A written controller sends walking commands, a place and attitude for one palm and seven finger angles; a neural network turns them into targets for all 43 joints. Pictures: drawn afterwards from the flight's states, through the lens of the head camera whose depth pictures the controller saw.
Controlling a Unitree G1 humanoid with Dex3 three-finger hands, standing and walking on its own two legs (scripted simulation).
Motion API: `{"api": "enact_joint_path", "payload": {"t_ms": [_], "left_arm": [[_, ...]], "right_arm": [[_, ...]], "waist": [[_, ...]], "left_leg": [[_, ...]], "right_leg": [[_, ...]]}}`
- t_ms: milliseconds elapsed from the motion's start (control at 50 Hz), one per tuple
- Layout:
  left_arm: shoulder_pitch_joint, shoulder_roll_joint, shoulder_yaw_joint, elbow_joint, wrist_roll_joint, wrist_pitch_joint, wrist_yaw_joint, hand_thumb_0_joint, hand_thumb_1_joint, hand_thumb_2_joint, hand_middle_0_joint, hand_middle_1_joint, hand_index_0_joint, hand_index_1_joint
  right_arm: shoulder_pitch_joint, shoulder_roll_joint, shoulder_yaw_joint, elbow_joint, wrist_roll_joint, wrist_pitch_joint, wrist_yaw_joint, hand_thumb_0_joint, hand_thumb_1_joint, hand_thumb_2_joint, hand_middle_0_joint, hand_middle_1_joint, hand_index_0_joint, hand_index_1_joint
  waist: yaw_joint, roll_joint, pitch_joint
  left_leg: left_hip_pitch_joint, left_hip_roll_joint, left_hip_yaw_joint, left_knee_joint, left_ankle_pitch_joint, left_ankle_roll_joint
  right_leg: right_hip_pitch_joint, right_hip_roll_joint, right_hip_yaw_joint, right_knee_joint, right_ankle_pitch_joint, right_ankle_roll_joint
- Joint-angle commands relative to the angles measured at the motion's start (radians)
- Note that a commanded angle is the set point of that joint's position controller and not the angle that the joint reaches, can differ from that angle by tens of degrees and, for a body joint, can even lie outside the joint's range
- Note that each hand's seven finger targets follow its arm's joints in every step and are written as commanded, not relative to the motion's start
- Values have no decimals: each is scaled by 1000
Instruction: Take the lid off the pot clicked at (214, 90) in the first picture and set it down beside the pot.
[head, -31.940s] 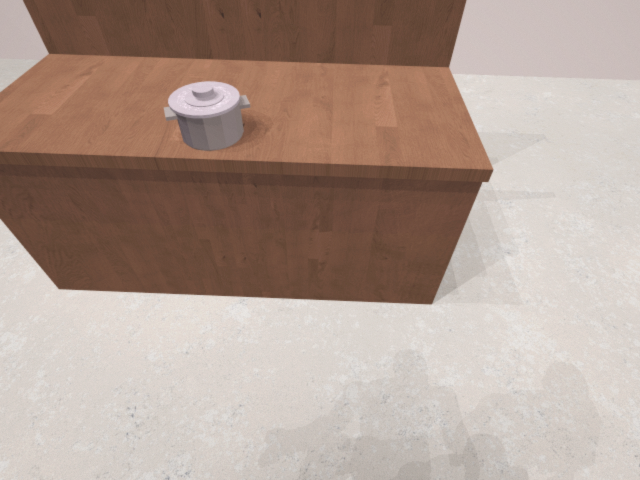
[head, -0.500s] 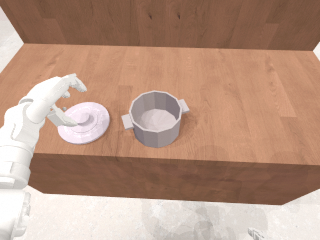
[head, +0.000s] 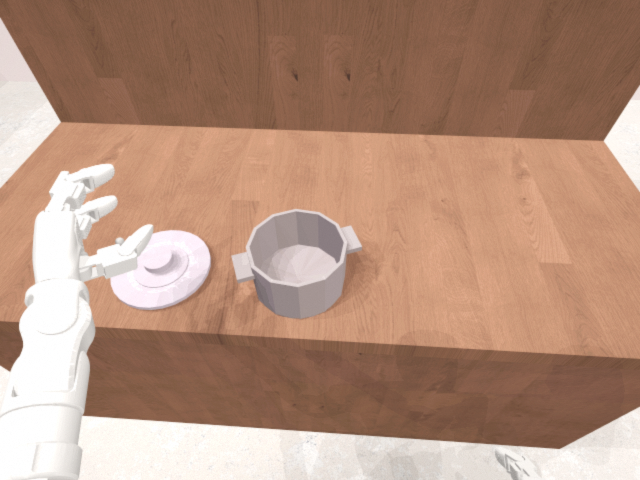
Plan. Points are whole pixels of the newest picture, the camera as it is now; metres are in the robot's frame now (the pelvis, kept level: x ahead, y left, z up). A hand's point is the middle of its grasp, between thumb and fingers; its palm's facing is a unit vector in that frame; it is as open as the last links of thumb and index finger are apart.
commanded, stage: draw the hand back to the body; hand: left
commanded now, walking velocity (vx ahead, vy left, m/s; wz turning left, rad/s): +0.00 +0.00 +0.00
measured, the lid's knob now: (158, 259) +0.48 +0.32 -0.08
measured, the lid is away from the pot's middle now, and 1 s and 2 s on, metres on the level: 0.26 0.26 0.26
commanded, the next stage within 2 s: step back with the hand held close in 1.22 s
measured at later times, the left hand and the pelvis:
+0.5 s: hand (96, 304) +0.25 +0.24 +0.15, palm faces +0.40 -0.87 -0.29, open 7.6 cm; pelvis -0.02 -0.02 +0.00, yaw +1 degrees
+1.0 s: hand (60, 379) +0.18 +0.23 +0.15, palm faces +0.37 -0.85 -0.38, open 7.4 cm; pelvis -0.02 -0.01 +0.00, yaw +0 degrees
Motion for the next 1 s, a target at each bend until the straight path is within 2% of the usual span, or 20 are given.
{"api": "enact_joint_path", "payload": {"t_ms": [0, 40, 100, 140, 200, 220, 320, 340, 360, 420, 500, 580, 660, 700, 760, 820, 840, 900, 940, 980], "left_arm": [[-211, 232, 96, -294, -13, -70, 22, 0, 528, 759, -251, -560, -251, -560], [-169, 251, 120, -312, -15, -70, 21, 0, 572, 776, -245, -529, -245, -529], [-142, 211, 96, -341, -26, -67, 17, 0, 638, 801, -236, -484, -236, -484], [-171, 251, 123, -399, -26, -75, 21, 0, 681, 817, -230, -453, -230, -453], [-83, 196, 102, -417, -31, -75, 19, 0, 747, 842, -221, -407, -221, -407], [-60, 190, 103, -410, -36, -72, 20, 0, 769, 850, -218, -392, -218, -392], [-10, 176, 102, -486, -40, -81, 19, 0, 878, 892, -203, -315, -203, -315], [-9, 210, 129, -518, -40, -86, 22, 0, 900, 900, -200, -300, -200, -300], [10, 174, 105, -515, -38, -86, 21, 0, 900, 900, -200, -300, -200, -300], [91, 170, 119, -517, -45, -82, 20, 0, 900, 900, -200, -300, -200, -300], [157, 158, 113, -603, -44, -93, 20, 0, 900, 900, -200, -300, -200, -300], [242, 150, 122, -603, -48, -91, 19, 0, 900, 900, -200, -300, -200, -300], [279, 155, 123, -729, -40, -107, 22, 0, 900, 900, -200, -300, -200, -300], [363, 118, 103, -714, -44, -101, 19, 0, 900, 900, -200, -300, -200, -300], [408, 145, 135, -767, -43, -106, 20, 0, 900, 900, -200, -300, -200, -300], [458, 126, 116, -827, -41, -106, 18, 0, 900, 900, -200, -300, -200, -300], [478, 156, 140, -850, -41, -108, 23, 0, 900, 900, -200, -300, -200, -300], [568, 104, 115, -843, -43, -99, 19, 0, 900, 900, -200, -300, -200, -300], [571, 153, 153, -917, -41, -106, 24, 0, 900, 900, -200, -300, -200, -300], [637, 108, 129, -910, -37, -102, 24, 0, 900, 900, -200, -300, -200, -300]], "right_arm": [[-96, -120, -39, -143, -4, -64, -8, 0, -900, -900, 200, 300, 200, 300], [-106, -121, -41, -140, -5, -65, -8, 0, -900, -900, 200, 300, 200, 300], [-131, -114, -36, -151, -2, -66, -9, 0, -900, -900, 200, 300, 200, 300], [-140, -114, -35, -149, -2, -72, -12, 0, -900, -900, 200, 300, 200, 300], [-162, -100, -28, -162, -4, -84, -11, 0, -900, -900, 200, 300, 200, 300], [-163, -101, -29, -161, -4, -86, -11, 0, -900, -900, 200, 300, 200, 300], [-184, -95, -27, -171, -5, -97, -12, 0, -900, -900, 200, 300, 200, 300], [-183, -97, -28, -170, -6, -100, -11, 0, -900, -900, 200, 300, 200, 300], [-189, -90, -25, -174, -7, -103, -12, 0, -900, -900, 200, 300, 200, 300], [-194, -93, -28, -178, -9, -105, -13, 0, -900, -900, 200, 300, 200, 300], [-207, -84, -26, -186, -11, -117, -11, 0, -900, -900, 200, 300, 200, 300], [-209, -84, -27, -188, -14, -118, -13, 0, -900, -900, 200, 300, 200, 300], [-215, -77, -26, -198, -19, -136, -14, 0, -900, -900, 200, 300, 200, 300], [-214, -77, -25, -198, -19, -135, -12, 0, -900, -900, 200, 300, 200, 300], [-212, -77, -30, -203, -22, -140, -12, 0, -900, -900, 200, 300, 200, 300], [-217, -74, -28, -209, -22, -144, -11, 0, -900, -900, 200, 300, 200, 300], [-212, -77, -30, -207, -24, -147, -11, 0, -900, -900, 200, 300, 200, 300], [-216, -70, -30, -212, -24, -143, -10, 0, -900, -900, 200, 300, 200, 300], [-217, -73, -34, -216, -25, -147, -11, 0, -900, -900, 200, 300, 200, 300], [-216, -63, -31, -218, -27, -148, -11, 0, -900, -900, 200, 300, 200, 300]], "waist": [[12, 10, -247], [14, 8, -225], [14, -7, -201], [12, 18, -192], [22, 38, -183], [22, -5, -168], [26, 16, -160], [28, 22, -160], [27, 32, -160], [35, -21, -144], [41, 34, -144], [43, -22, -104], [48, 47, -132], [50, 10, -95], [53, -12, -107], [56, 31, -95], [55, 28, -95], [58, -8, -64], [59, 28, -76], [63, 29, -80]], "left_leg": [[129, 44, -19, -21, 444, 13], [117, 42, -14, -21, 424, 12], [107, 36, 0, -28, 379, 16], [113, 33, -5, -32, 355, 15], [123, 31, -1, -41, 334, 14], [115, 31, -2, -41, 322, 17], [130, 30, -2, -49, 297, 16], [131, 31, -8, -50, 296, 14], [135, 25, -2, -58, 289, 14], [125, 29, -2, -52, 281, 19], [140, 29, -5, -57, 280, 16], [118, 30, -8, -62, 249, 15], [140, 28, -13, -64, 251, 15], [123, 34, -16, -64, 255, 12], [121, 34, -16, -63, 264, 15], [123, 38, -20, -59, 258, 11], [119, 39, -25, -60, 255, 10], [102, 41, -23, -60, 251, 11], [101, 42, -27, -57, 246, 8], [104, 42, -28, -57, 263, 7]], "right_leg": [[67, -38, -11, -2, 427, -30], [75, -41, -7, -6, 439, -29], [65, -42, -5, -14, 427, -25], [64, -45, 1, -21, 407, -26], [54, -41, -3, -27, 371, -25], [49, -40, -5, -31, 365, -23], [37, -41, -1, -44, 325, -23], [43, -42, 1, -47, 321, -25], [37, -36, 1, -48, 304, -23], [36, -43, 1, -55, 304, -20], [34, -43, 2, -60, 284, -24], [20, -41, -1, -69, 247, -20], [25, -42, 5, -70, 231, -24], [14, -42, -2, -69, 232, -24], [21, -42, 3, -66, 239, -23], [9, -46, 3, -66, 223, -25], [14, -47, 3, -63, 225, -26], [-3, -44, 0, -66, 210, -25], [6, -48, 4, -59, 211, -27], [2, -44, -1, -55, 211, -28]]}}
